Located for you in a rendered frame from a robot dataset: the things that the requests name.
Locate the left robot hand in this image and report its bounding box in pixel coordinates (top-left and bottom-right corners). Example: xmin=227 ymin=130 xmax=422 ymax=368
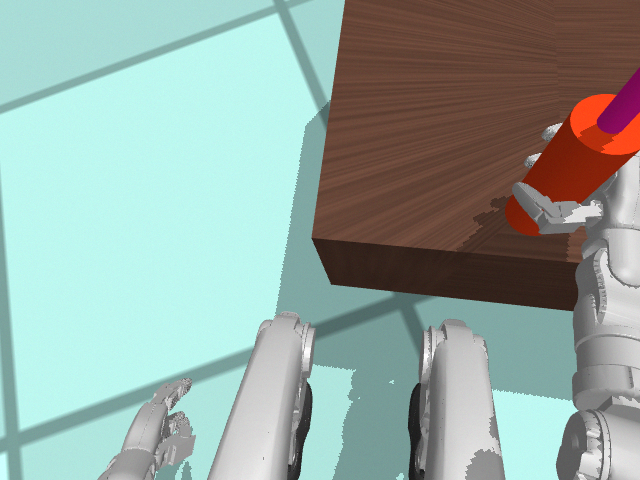
xmin=121 ymin=378 xmax=196 ymax=471

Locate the left robot foot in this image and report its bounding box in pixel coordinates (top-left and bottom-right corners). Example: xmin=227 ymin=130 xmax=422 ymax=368
xmin=287 ymin=382 xmax=312 ymax=480

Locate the right robot foot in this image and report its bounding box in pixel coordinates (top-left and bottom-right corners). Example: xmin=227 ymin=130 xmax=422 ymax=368
xmin=408 ymin=383 xmax=425 ymax=480

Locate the bottle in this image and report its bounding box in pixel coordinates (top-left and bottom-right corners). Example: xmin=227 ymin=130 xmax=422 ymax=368
xmin=505 ymin=67 xmax=640 ymax=236

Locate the right robot hand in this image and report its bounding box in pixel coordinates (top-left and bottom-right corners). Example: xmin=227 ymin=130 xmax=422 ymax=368
xmin=512 ymin=122 xmax=640 ymax=238

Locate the left robot arm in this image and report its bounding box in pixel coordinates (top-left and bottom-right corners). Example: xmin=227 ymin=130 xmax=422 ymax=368
xmin=97 ymin=449 xmax=156 ymax=480

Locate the right robot arm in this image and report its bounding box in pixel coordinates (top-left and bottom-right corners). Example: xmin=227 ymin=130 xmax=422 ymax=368
xmin=556 ymin=227 xmax=640 ymax=480

